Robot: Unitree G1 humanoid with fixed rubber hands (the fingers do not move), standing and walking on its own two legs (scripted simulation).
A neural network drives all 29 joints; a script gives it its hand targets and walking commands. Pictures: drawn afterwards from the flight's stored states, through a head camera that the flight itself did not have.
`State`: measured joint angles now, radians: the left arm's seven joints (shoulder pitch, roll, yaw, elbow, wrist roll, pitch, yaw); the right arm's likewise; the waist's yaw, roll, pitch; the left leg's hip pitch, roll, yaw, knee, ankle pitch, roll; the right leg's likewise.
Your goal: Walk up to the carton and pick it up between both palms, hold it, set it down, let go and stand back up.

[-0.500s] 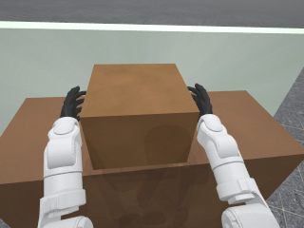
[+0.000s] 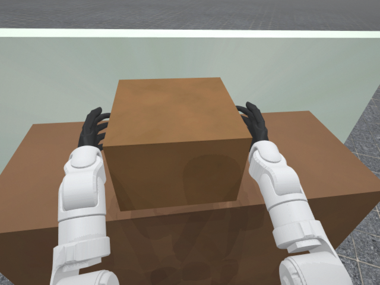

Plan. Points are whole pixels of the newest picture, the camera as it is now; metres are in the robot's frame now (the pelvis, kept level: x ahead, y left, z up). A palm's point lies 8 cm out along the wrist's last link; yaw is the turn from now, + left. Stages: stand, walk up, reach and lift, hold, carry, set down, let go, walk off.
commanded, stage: hold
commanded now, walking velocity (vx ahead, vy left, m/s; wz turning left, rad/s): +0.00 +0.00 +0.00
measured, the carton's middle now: (175, 137) +0.40 +0.01 +0.16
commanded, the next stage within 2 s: none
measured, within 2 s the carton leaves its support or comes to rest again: neither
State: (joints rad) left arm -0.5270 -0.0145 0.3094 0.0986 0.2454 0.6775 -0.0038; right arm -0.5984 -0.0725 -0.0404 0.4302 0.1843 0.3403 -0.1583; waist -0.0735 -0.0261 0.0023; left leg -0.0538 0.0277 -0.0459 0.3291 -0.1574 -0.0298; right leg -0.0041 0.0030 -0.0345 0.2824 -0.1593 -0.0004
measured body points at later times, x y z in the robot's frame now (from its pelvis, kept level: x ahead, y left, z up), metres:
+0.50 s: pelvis -0.01 +0.00 +0.00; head -0.05 +0.02 +0.45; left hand +0.37 +0.18 +0.19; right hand +0.37 -0.15 +0.19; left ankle +0.02 +0.14 -0.75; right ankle +0.01 -0.12 -0.75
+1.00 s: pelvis +0.00 +0.00 +0.00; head -0.05 +0.02 +0.45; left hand +0.36 +0.18 +0.18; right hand +0.37 -0.15 +0.18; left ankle +0.02 +0.14 -0.75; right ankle +0.01 -0.12 -0.75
